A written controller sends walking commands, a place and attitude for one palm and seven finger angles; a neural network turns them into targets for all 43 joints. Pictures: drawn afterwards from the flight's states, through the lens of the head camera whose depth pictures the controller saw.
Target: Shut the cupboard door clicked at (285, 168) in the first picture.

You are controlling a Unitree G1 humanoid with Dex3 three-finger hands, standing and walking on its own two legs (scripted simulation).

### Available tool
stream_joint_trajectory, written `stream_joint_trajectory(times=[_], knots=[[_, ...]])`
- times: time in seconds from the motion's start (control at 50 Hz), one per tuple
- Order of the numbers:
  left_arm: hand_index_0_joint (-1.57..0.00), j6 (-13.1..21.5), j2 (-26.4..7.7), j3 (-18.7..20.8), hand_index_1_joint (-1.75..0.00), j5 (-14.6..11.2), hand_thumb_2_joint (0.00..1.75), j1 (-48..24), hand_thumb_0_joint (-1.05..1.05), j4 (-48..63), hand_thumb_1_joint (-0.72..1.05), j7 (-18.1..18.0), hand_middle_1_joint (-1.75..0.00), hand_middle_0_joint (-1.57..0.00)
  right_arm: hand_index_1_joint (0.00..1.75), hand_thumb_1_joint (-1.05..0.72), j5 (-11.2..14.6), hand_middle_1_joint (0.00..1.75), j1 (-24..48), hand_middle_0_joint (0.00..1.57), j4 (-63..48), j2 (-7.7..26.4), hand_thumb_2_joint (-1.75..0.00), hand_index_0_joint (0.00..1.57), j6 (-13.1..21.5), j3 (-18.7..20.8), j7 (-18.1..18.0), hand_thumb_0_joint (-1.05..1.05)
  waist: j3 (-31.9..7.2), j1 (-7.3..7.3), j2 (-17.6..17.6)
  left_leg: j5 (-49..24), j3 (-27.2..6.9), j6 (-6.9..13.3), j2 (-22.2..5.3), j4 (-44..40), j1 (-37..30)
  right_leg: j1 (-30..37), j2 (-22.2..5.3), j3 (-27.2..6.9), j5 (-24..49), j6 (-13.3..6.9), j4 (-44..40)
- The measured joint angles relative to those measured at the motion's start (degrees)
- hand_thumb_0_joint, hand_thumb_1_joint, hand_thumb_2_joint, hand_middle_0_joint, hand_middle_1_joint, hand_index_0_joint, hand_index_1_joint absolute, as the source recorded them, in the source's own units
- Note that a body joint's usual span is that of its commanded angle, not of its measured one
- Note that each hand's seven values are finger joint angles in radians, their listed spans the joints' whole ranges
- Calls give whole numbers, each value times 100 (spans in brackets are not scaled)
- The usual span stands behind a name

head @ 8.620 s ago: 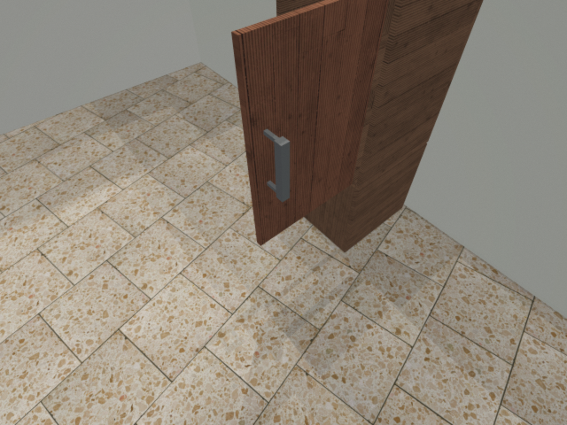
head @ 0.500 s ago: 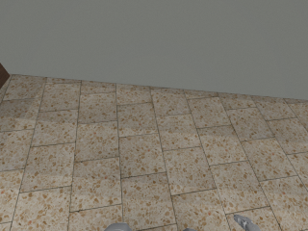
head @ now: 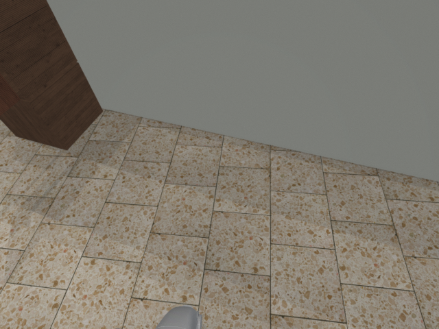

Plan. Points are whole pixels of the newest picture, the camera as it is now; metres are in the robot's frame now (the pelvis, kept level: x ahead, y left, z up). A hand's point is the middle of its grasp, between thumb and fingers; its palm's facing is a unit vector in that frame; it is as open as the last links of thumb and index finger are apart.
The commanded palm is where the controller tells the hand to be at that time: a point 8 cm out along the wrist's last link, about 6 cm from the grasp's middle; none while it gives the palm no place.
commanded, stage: walk to a spot facing it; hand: left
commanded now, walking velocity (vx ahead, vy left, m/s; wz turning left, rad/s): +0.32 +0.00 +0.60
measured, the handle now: out of the picture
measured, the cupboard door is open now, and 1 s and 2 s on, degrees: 90 90 90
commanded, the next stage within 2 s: turn to face it in 1.76 s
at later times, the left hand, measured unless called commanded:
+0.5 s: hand out of the picture +0.12 +0.23 -0.19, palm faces +0.34 -0.92 -0.17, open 7.4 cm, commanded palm none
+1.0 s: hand (135, 191) +0.48 +0.27 -0.16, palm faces +0.32 -0.93 -0.16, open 7.4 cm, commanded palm none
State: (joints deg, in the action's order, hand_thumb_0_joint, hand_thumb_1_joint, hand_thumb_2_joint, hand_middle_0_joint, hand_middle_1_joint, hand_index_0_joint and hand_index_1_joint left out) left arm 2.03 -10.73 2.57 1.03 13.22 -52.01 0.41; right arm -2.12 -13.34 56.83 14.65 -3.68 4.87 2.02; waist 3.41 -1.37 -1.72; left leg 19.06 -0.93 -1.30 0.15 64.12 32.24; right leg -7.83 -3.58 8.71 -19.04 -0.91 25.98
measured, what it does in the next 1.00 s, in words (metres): walks ahead, turning left: left foot, then right foot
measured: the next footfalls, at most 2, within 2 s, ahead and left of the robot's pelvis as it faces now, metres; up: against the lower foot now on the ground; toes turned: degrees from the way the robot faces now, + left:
left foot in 0.36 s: +0.21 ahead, +0.12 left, +0.00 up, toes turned +20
right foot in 0.86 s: +0.51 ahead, +0.00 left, +0.00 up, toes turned +13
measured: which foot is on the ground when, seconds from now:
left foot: up 0.00-0.34, down 0.36-0.88, up 0.90-1.00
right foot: down 0.00-0.34, up 0.36-0.84, down 0.86-1.00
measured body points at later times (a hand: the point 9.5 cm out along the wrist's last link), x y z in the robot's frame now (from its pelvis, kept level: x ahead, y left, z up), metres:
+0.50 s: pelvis +0.18 +0.06 -0.01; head +0.22 +0.08 +0.43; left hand +0.10 +0.28 -0.17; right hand +0.36 -0.14 -0.15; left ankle +0.18 +0.10 -0.74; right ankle +0.16 -0.11 -0.63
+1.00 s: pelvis +0.41 +0.07 -0.01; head +0.45 +0.09 +0.44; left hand +0.46 +0.32 -0.15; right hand +0.41 -0.16 -0.16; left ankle +0.30 +0.15 -0.65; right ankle +0.47 -0.01 -0.74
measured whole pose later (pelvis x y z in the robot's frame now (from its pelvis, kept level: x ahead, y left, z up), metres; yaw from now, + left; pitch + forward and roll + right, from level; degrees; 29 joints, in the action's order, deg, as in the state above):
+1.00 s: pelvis +0.41 +0.07 -0.01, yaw +23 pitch -1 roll +0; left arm 4.0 -8.8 1.5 0.9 5.3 -53.7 0.4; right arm -1.0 -22.8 64.7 8.4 0.4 2.0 -0.5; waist 6.6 -4.0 -0.2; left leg 21.6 0.6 1.8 -1.4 68.3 22.5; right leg -14.6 -1.8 9.3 -14.8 -2.0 30.6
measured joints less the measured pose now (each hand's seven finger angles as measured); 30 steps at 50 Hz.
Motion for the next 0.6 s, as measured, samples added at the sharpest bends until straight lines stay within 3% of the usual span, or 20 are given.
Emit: stream_joint_trajectory(times=[0.1,0.2,0.28,0.32,0.34,0.36,0.38,0.42,0.44,0.48,0.52,0.6], knots=[[-20,148,204,-97,-30,17,89,480,1,-347,90,-39,-29,-20,29,-91,24,30,351,19,-104,29,-90,19,46,-13,62,1,143,23,155,-527,270,-53,-239,22,456,651,-125,448,30,32,-649],[-20,171,314,-154,-30,48,89,981,1,-646,90,-68,-29,-20,29,-91,32,30,875,19,-178,24,-90,19,46,-102,88,1,300,244,214,-705,573,75,-263,-926,463,1144,-157,898,-234,141,-833],[-20,129,283,-169,-30,53,89,1342,1,-905,90,-59,-29,-20,29,-91,20,30,1309,19,-323,-56,-90,19,166,-212,72,1,406,420,321,-419,954,341,-32,-1920,46,1408,-285,1155,-626,300,-610],[-20,83,258,-173,-30,40,89,1494,1,-1051,90,-27,-29,-20,29,-91,13,30,1401,19,-431,-102,-90,19,293,-254,43,1,394,425,347,-291,1156,533,178,-2384,-382,1354,-448,1237,-863,374,11],[-20,52,264,-179,-30,21,89,1594,1,-1104,90,2,-29,-20,29,-91,-4,30,1384,19,-506,-104,-90,19,366,-279,33,1,332,397,285,-370,1206,668,223,-2668,-693,1145,-540,1227,-928,389,706],[-20,7,284,-184,-30,-10,89,1699,1,-1113,90,45,-29,-20,29,-91,-25,30,1328,19,-592,-83,-90,19,457,-295,18,1,206,358,128,-553,1060,910,162,-2793,-864,708,-541,1062,-839,383,1799],[-20,-74,234,-177,-30,-31,89,1628,1,-1131,90,68,-29,-20,29,-91,2,30,1279,19,-622,-127,-90,19,537,-281,-37,1,195,321,149,-434,1006,993,200,-2571,-834,204,-558,655,-810,365,2980],[-20,-204,90,-112,-30,-40,89,1286,1,-1074,90,44,-29,-20,29,-91,59,30,1099,19,-573,-238,-90,19,612,-303,-130,1,254,383,316,-124,975,935,320,-2486,-1038,-734,-505,-127,-557,328,4713],[-20,-211,34,-68,-30,-22,89,1078,1,-1005,90,25,-29,-20,29,-91,69,30,973,19,-512,-285,-90,19,634,-325,-172,0,264,414,375,-76,936,876,366,-2617,-1196,-1142,-495,-344,-353,343,5126],[-20,-194,-14,-11,-30,20,89,630,1,-813,91,20,-29,-20,29,-91,82,30,707,20,-360,-349,-90,20,664,-363,-240,0,297,441,393,-165,807,738,417,-3014,-1552,-1791,-530,-569,-23,388,5251],[-20,-149,-5,6,-30,46,89,235,1,-591,91,39,-29,-20,29,-91,95,30,453,20,-174,-405,-90,20,691,-375,-278,0,308,439,352,-257,689,777,434,-3421,-1893,-2280,-569,-702,195,426,4904],[-19,-109,17,7,-30,60,89,-330,1,-288,91,81,-29,-19,30,-94,120,30,-30,20,97,-365,-90,20,719,-303,-317,0,220,284,327,-338,545,792,444,-4097,-2487,-2844,-603,-789,716,470,3940]])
